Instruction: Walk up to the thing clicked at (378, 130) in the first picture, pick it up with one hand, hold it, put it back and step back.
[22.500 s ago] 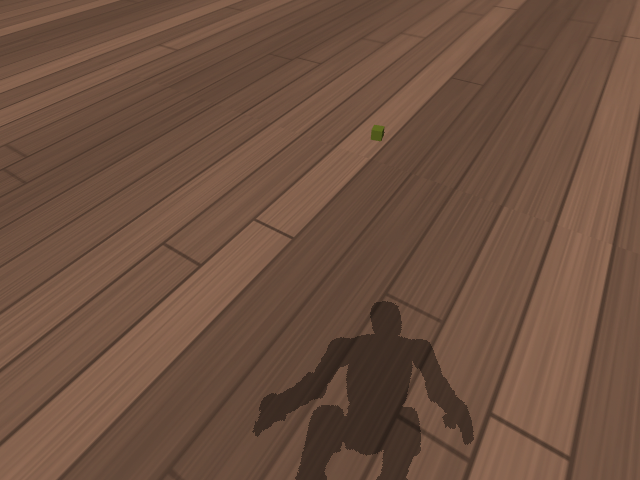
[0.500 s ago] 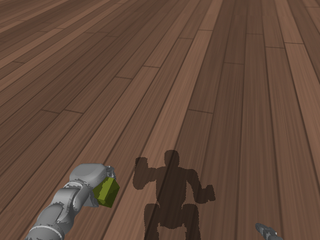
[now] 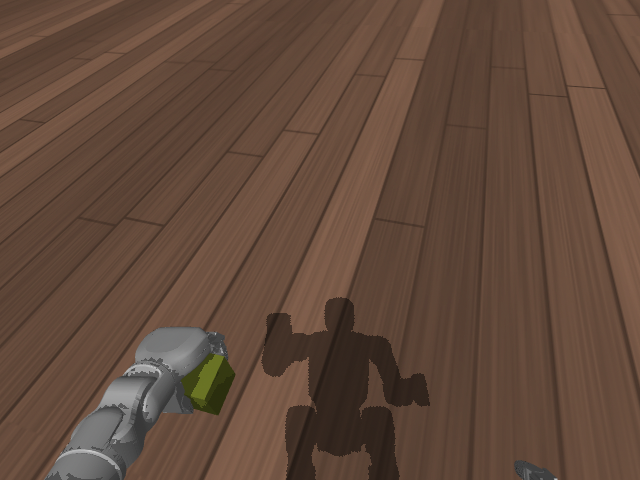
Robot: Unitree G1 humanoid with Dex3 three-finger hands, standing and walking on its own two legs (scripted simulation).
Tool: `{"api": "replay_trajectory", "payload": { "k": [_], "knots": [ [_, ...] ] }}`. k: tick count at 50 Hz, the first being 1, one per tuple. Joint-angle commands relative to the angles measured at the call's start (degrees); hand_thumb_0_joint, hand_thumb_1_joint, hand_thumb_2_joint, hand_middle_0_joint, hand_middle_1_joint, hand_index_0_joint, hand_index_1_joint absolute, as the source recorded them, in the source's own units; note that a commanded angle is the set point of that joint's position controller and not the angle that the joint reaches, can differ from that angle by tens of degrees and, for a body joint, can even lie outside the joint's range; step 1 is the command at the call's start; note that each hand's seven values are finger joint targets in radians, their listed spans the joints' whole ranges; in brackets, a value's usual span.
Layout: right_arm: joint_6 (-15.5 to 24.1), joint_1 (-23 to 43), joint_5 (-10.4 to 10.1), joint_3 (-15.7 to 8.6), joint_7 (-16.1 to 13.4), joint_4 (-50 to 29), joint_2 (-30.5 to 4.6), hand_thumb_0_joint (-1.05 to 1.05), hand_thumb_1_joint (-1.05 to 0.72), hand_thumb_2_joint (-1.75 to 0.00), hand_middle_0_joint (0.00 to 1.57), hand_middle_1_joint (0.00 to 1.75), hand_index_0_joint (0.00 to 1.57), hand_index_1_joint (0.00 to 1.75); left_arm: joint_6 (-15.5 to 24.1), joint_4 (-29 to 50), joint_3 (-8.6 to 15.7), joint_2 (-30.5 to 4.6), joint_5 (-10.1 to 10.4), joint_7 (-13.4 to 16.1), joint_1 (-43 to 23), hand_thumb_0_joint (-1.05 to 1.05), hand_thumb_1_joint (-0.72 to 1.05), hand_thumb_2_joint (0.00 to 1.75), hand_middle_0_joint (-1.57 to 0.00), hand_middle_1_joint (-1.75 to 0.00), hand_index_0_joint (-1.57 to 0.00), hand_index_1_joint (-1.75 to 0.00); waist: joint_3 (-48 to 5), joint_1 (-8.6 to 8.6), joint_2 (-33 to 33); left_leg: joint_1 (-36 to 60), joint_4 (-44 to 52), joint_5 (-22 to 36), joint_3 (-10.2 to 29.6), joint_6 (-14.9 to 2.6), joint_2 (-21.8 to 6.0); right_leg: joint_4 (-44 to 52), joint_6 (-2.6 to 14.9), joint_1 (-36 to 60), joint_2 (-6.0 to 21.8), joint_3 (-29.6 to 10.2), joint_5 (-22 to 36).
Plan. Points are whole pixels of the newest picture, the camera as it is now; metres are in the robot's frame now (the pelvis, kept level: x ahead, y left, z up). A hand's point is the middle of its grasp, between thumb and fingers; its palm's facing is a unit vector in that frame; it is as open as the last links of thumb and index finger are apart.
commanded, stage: crouch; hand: left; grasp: from above
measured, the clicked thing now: (202, 381) +0.30 +0.21 -0.07
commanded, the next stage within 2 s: lower in 1.88 s
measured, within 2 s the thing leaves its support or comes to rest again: neither
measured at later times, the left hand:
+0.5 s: hand (215, 405) +0.32 +0.23 -0.22, palm faces -0.42 +0.08 -0.91, open 8.9 cm
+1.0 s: hand (249, 423) +0.36 +0.22 -0.45, palm faces -0.47 +0.03 -0.88, open 8.9 cm
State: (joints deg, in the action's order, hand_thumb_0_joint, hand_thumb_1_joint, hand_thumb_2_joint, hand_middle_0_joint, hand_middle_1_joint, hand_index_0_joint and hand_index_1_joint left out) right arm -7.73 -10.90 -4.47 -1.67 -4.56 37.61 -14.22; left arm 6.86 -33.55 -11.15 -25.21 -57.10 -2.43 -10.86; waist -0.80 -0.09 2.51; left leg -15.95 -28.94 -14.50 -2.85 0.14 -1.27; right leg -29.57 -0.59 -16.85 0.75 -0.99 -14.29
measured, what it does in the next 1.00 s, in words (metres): lowers itself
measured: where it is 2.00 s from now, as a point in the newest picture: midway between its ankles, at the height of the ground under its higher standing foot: outside the picture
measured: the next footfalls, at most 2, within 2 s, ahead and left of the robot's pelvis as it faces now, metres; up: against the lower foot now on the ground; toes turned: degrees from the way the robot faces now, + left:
none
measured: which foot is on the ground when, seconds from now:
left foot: down 0.00-1.00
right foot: down 0.00-1.00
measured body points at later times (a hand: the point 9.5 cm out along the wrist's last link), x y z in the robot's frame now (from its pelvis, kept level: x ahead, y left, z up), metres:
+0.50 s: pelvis -0.04 +0.00 -0.11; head +0.07 +0.02 +0.32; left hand +0.34 +0.22 -0.16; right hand +0.06 -0.29 -0.23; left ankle +0.01 +0.12 -0.74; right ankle +0.01 -0.13 -0.74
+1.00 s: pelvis -0.07 +0.00 -0.30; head +0.13 +0.04 +0.10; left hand +0.38 +0.22 -0.40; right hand -0.03 -0.27 -0.42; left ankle +0.00 +0.12 -0.74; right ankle +0.01 -0.13 -0.74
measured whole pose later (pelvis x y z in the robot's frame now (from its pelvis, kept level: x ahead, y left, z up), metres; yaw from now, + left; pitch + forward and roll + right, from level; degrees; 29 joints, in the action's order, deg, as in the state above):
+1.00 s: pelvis -0.07 +0.00 -0.30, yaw +0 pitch +37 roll -4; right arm 1.7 -12.0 4.1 -1.3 1.6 42.7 -12.9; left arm 10.9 -72.7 -2.3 -29.9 -71.5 19.7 -46.5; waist -10.9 10.9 1.8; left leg -110.9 -110.4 -36.7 2.9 -0.4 -1.4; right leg -107.8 -0.8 -108.5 1.0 2.3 -36.2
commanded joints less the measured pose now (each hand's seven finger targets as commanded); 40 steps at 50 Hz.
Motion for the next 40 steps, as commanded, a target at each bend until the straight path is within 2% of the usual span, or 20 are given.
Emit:
{"api": "replay_trajectory", "payload": {
  "k": [1,2,3,5,7,9,10,13,16,18,19,23,25,28,29,33,34,35,38,40],
  "knots": [
    [2.1,5.0,0.2,-2.2,-0.4,-8.4,-7.2,0.00,-0.90,-0.90,0.20,0.30,0.20,0.30,0.7,8.4,4.5,-9.4,0.0,2.7,-13.7,0.00,0.60,0.64,-1.00,-0.50,-1.00,-0.50,-11.6,0.45,-3.8,5.5,2.0,12.2,0.6,-1.14,2.1,3.6,1.16,1.3,-2.2,0.7,10.1],
    [1.9,4.9,0.3,-2.3,-0.3,-8.2,-7.1,0.00,-0.90,-0.90,0.20,0.30,0.20,0.30,0.9,6.6,5.4,-9.6,-0.4,3.6,-13.1,0.00,0.60,0.65,-1.00,-0.48,-1.00,-0.49,-10.6,0.13,-3.7,4.4,1.6,11.7,0.7,-1.04,2.0,3.3,1.21,0.7,-2.2,0.8,9.5],
    [1.8,4.6,0.5,-2.3,-0.2,-8.2,-7.1,0.00,-0.90,-0.90,0.20,0.30,0.20,0.30,1.3,6.5,4.8,-8.9,-1.0,4.5,-14.1,0.00,0.59,0.64,-1.00,-0.48,-0.99,-0.48,-10.8,0.78,-3.9,3.7,0.8,11.5,0.6,-1.09,2.2,2.6,1.20,-0.6,-2.0,0.7,9.5],
    [1.6,4.2,1.0,-2.4,0.0,-7.6,-7.2,0.00,-0.90,-0.90,0.20,0.30,0.20,0.30,2.1,3.9,5.7,-9.4,-2.2,7.1,-16.1,0.00,0.57,0.63,-0.98,-0.47,-0.98,-0.47,-10.5,1.25,-3.8,1.3,-1.4,10.9,0.9,-0.84,2.0,0.5,1.31,-3.6,-2.1,1.0,8.7],
    [1.6,3.3,1.6,-2.8,0.5,-6.9,-7.4,0.00,-0.90,-0.90,0.20,0.30,0.20,0.30,2.9,2.6,5.9,-9.5,-4.0,9.8,-19.6,0.00,0.57,0.62,-0.97,-0.47,-0.98,-0.47,-12.3,1.64,-2.9,-1.5,-4.7,10.0,1.1,-0.63,1.9,-2.7,1.41,-6.8,-2.2,1.3,7.9],
    [1.4,2.4,2.0,-3.3,0.9,-6.2,-7.8,0.00,-0.90,-0.90,0.20,0.30,0.20,0.30,2.7,-2.1,6.3,-9.3,-5.8,12.3,-19.1,0.00,0.57,0.61,-0.98,-0.47,-0.98,-0.47,-14.4,1.60,-2.3,-4.8,-8.8,9.5,1.0,-0.48,2.1,-6.5,1.43,-9.9,-2.1,1.2,7.7],
    [1.4,1.9,2.4,-3.7,1.2,-5.8,-8.1,0.00,-0.90,-0.90,0.20,0.30,0.20,0.30,2.8,-1.1,5.0,-8.5,-6.6,13.5,-23.1,0.00,0.57,0.63,-0.98,-0.48,-0.98,-0.48,-16.4,2.65,-1.6,-5.9,-11.3,9.3,0.8,-0.32,2.2,-8.6,1.34,-12.4,-2.0,1.0,7.8],
    [1.7,-0.3,3.4,-4.4,1.8,-4.3,-8.1,0.00,-0.91,-0.90,0.20,0.30,0.20,0.30,2.5,-6.9,4.1,-7.7,-9.4,16.9,-27.7,0.00,0.57,0.63,-0.99,-0.48,-0.99,-0.48,-19.2,3.98,-2.0,-13.1,-18.8,6.9,1.4,-0.41,2.0,-14.5,1.34,-19.8,-2.0,1.1,6.0],
    [2.1,-2.0,3.9,-5.0,2.2,-3.8,-8.5,0.00,-0.91,-0.90,0.20,0.30,0.20,0.30,2.6,-13.1,3.4,-6.7,-10.9,19.4,-31.8,0.00,0.58,0.61,-1.01,-0.46,-1.01,-0.46,-22.0,4.84,-2.3,-21.7,-25.8,3.3,1.5,-0.84,2.3,-20.7,1.45,-27.1,-1.8,0.9,3.3],
    [2.5,-2.6,4.3,-5.3,2.4,-3.4,-9.1,0.00,-0.91,-0.90,0.20,0.30,0.20,0.30,2.3,-16.9,4.0,-7.5,-11.5,21.0,-32.6,0.00,0.60,0.57,-1.00,-0.47,-1.01,-0.46,-24.4,4.52,-2.3,-27.1,-30.2,1.5,1.7,-0.95,2.3,-24.9,1.49,-31.2,-1.9,1.3,1.3],
    [2.8,-2.8,4.4,-5.3,2.5,-3.4,-9.3,0.00,-0.91,-0.90,0.20,0.30,0.20,0.30,2.2,-17.8,4.3,-8.2,-11.6,21.6,-35.0,0.00,0.61,0.56,-1.01,-0.47,-1.02,-0.46,-26.0,5.19,-1.5,-28.9,-32.0,0.4,1.7,-1.03,2.4,-26.8,1.52,-32.8,-1.9,1.3,0.4],
    [4.1,-4.7,5.2,-5.7,2.3,-2.2,-9.8,0.00,-0.91,-0.90,0.20,0.30,0.20,0.30,1.0,-22.4,5.3,-9.3,-12.5,24.0,-39.9,0.00,0.69,0.56,-1.07,-0.45,-1.08,-0.43,-31.1,5.62,1.4,-35.7,-38.6,-3.7,2.9,-0.81,1.9,-34.5,2.15,-42.7,-2.1,2.3,-3.9],
    [5.1,-5.3,5.7,-5.9,2.2,-1.6,-10.0,0.00,-0.91,-0.90,0.20,0.30,0.20,0.30,1.0,-22.3,5.2,-9.0,-12.2,24.4,-43.5,0.00,0.69,0.57,-1.06,-0.46,-1.08,-0.44,-34.2,6.56,3.0,-39.6,-42.3,-5.5,3.7,-0.75,1.8,-38.8,2.38,-47.7,-2.0,2.5,-5.3],
    [6.1,-6.1,6.1,-6.1,1.9,-1.3,-10.3,0.00,-0.91,-0.90,0.20,0.30,0.20,0.30,-0.1,-22.7,6.9,-11.6,-12.4,25.0,-45.5,0.00,0.70,0.56,-1.09,-0.43,-1.10,-0.42,-39.2,6.37,3.5,-44.5,-46.6,-8.3,4.3,-0.85,1.6,-43.7,2.47,-51.3,-1.7,2.7,-7.6],
    [6.4,-6.3,6.3,-6.2,1.8,-1.0,-10.6,0.00,-0.91,-0.90,0.20,0.30,0.20,0.30,-0.3,-23.1,7.0,-11.6,-12.2,25.1,-47.7,0.00,0.68,0.57,-1.07,-0.44,-1.08,-0.43,-39.4,7.31,3.8,-46.2,-47.4,-9.9,4.7,-0.67,1.5,-45.2,2.54,-53.2,-1.7,2.8,-8.7],
    [7.7,-7.2,7.0,-6.1,2.0,0.1,-10.9,0.00,-0.91,-0.90,0.20,0.30,0.20,0.30,-1.2,-26.3,8.2,-13.6,-12.3,24.3,-49.8,0.00,0.65,0.50,-1.03,-0.44,-1.06,-0.42,-42.2,8.04,4.7,-50.9,-52.4,-9.7,5.9,-0.73,1.3,-51.3,2.70,-59.6,-1.7,3.6,-9.5],
    [7.9,-7.2,7.0,-6.1,2.1,-0.2,-10.8,0.00,-0.91,-0.90,0.20,0.30,0.20,0.30,-0.9,-23.9,8.6,-14.8,-12.1,24.1,-52.6,0.00,0.66,0.54,-1.04,-0.44,-1.06,-0.43,-44.7,7.81,5.8,-51.0,-53.1,-11.1,6.0,-0.62,1.4,-52.5,2.91,-60.3,-1.7,3.7,-10.7],
    [8.0,-7.3,7.1,-6.0,2.2,0.4,-11.1,0.00,-0.91,-0.90,0.20,0.30,0.20,0.30,-1.1,-29.2,8.3,-14.1,-12.3,23.6,-49.9,0.00,0.65,0.56,-1.05,-0.44,-1.06,-0.43,-41.9,8.63,4.7,-53.6,-54.4,-12.5,6.3,-0.70,1.3,-53.7,2.84,-63.0,-1.6,3.9,-12.0],
    [8.8,-8.0,7.5,-5.6,3.0,0.4,-11.2,0.00,-0.91,-0.90,0.20,0.30,0.20,0.30,-0.2,-31.4,8.2,-13.1,-11.4,22.6,-51.4,0.00,0.69,0.57,-1.04,-0.50,-1.07,-0.47,-39.9,10.14,2.7,-60.8,-57.3,-19.2,6.9,-1.21,1.6,-56.2,2.83,-67.0,-1.5,4.3,-17.0],
    [9.4,-7.9,7.6,-5.3,3.6,0.3,-11.3,0.00,-0.91,-0.90,0.20,0.30,0.20,0.30,0.5,-31.3,9.0,-14.8,-11.0,22.4,-52.8,0.00,0.69,0.57,-1.04,-0.50,-1.07,-0.47,-40.9,10.49,3.2,-62.7,-59.2,-21.5,7.3,-1.34,1.6,-58.1,2.81,-69.6,-1.3,4.5,-19.0]
  ]
}}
